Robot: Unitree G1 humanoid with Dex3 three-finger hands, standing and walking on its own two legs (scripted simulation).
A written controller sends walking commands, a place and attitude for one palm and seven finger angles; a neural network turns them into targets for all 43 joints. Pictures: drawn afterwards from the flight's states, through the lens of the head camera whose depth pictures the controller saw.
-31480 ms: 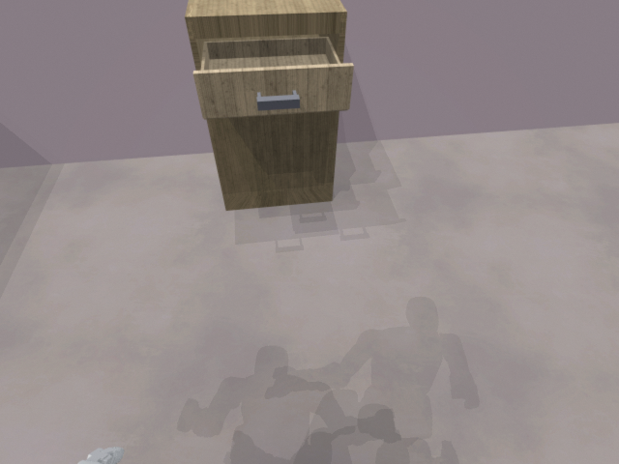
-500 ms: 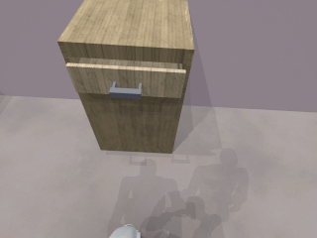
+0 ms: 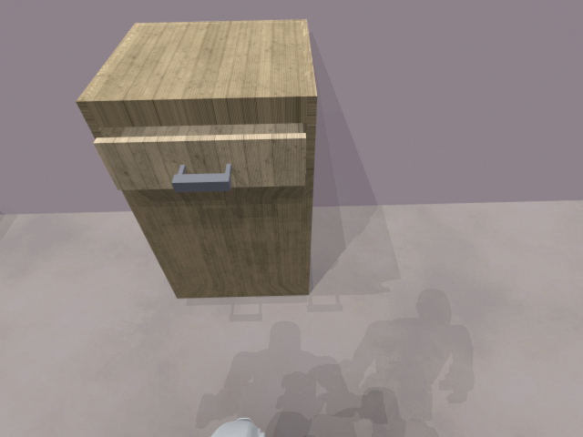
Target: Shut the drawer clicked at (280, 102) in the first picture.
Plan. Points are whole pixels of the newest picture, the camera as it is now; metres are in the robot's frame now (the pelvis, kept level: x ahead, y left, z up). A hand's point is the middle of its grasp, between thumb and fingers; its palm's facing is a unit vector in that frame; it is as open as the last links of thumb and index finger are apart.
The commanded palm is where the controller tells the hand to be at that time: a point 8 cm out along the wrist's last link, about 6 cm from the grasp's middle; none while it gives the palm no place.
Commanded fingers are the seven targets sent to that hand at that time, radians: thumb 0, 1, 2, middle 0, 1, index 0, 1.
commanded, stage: come to a stop and stand still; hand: left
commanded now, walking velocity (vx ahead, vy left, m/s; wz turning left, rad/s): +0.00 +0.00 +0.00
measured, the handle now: (204, 175) +0.64 +0.24 -0.04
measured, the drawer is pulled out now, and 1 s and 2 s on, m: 0.05 0.05 0.05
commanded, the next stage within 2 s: look again from close up in 0.86 s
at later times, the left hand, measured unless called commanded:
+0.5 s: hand out of the picture -0.03 +0.17 -0.15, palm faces +0.04 -0.97 -0.23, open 7.3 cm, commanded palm none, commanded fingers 0.00 0.90 0.90 -0.20 -0.30 -0.20 -0.30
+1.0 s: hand out of the picture -0.08 +0.13 -0.15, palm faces +0.09 -0.98 -0.16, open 7.3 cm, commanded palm none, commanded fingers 0.00 0.90 0.90 -0.20 -0.30 -0.20 -0.30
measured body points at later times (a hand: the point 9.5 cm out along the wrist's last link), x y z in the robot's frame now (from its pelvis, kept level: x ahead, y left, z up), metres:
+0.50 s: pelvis -0.05 -0.02 +0.02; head -0.06 -0.03 +0.47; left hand -0.03 +0.22 -0.13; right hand -0.07 -0.23 -0.14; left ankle +0.03 +0.10 -0.71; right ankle -0.01 -0.15 -0.70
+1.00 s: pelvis -0.05 -0.03 +0.03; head -0.06 -0.04 +0.48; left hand -0.08 +0.18 -0.13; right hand -0.04 -0.25 -0.13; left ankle +0.03 +0.10 -0.70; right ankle -0.01 -0.14 -0.70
